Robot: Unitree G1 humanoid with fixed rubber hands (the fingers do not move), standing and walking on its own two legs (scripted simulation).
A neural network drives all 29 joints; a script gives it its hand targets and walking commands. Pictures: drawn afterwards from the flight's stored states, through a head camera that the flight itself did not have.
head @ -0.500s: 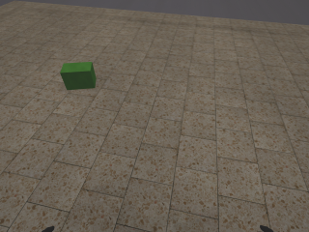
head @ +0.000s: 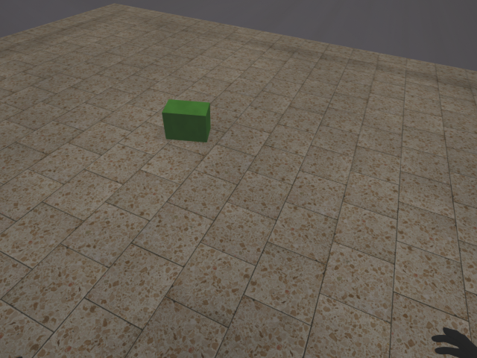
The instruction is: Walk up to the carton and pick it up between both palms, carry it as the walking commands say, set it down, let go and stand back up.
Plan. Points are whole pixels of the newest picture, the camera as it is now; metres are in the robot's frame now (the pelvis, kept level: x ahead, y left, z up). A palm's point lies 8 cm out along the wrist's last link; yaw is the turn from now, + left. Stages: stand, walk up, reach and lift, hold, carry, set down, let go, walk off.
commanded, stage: walk up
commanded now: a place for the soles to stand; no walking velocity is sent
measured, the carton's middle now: (187, 120) +1.77 +0.36 -0.64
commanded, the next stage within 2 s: none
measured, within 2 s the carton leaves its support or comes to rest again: neither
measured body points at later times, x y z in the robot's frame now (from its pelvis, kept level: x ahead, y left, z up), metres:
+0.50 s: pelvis +0.22 +0.00 +0.02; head +0.22 -0.02 +0.47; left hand +0.25 +0.37 -0.04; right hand +0.39 -0.31 -0.08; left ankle +0.22 +0.15 -0.66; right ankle +0.26 -0.10 -0.72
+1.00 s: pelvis +0.46 +0.10 +0.02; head +0.48 +0.12 +0.47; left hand +0.49 +0.44 -0.08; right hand +0.63 -0.22 -0.05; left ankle +0.43 +0.20 -0.72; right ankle +0.61 -0.04 -0.67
